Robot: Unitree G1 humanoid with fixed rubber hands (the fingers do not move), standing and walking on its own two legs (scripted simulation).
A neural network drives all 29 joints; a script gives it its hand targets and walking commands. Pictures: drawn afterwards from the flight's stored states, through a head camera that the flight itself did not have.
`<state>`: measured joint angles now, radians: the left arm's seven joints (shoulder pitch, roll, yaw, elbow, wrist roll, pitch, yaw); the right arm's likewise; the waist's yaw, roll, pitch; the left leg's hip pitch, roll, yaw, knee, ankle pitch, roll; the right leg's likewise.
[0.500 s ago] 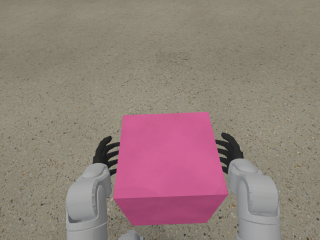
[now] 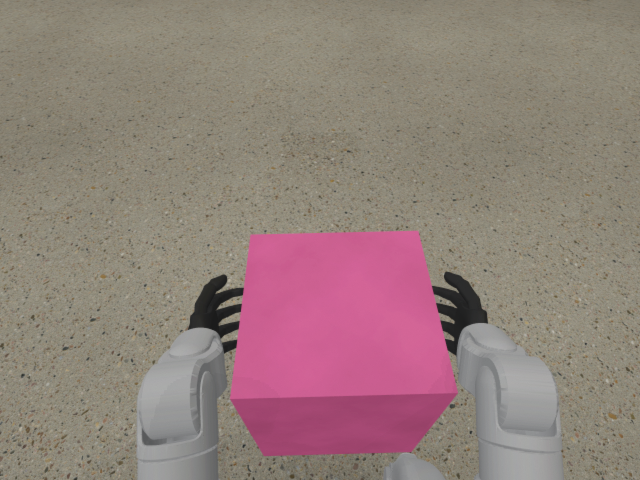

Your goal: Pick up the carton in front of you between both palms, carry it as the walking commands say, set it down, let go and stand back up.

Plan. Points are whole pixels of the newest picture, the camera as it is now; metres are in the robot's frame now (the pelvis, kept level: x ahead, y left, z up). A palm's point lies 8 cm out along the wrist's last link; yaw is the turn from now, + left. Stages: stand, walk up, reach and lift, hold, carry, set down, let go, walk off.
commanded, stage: carry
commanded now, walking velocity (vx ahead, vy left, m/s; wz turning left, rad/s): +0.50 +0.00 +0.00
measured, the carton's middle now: (336, 350) +0.28 +0.00 -0.01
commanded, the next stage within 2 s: none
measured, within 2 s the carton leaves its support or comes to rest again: neither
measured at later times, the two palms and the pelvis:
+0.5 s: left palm (253, 144) +0.60 +0.12 +0.09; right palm (426, 143) +0.62 -0.18 +0.08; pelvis +0.35 -0.04 +0.00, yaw +3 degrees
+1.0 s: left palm (244, 60) +0.95 +0.17 +0.07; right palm (375, 58) +0.95 -0.13 +0.07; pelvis +0.69 +0.02 +0.00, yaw +0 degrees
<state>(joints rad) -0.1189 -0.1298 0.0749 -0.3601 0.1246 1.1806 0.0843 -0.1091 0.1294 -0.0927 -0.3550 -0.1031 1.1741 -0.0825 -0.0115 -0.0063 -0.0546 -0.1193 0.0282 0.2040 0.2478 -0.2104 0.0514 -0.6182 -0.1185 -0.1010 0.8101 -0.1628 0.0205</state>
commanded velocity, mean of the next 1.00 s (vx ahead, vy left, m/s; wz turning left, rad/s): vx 0.50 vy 0.00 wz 0.00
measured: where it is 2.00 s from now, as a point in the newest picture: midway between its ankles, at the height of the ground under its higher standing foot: (314, 221)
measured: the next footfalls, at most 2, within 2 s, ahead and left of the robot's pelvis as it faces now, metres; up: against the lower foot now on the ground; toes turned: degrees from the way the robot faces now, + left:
right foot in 0.20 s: +0.34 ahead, -0.12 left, +0.00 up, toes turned -9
left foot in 0.70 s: +0.67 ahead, +0.10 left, +0.00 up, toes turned +12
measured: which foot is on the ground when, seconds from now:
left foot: down 0.00-0.22, up 0.24-0.68, down 0.70-1.00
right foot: up 0.00-0.18, down 0.20-0.72, up 0.74-1.00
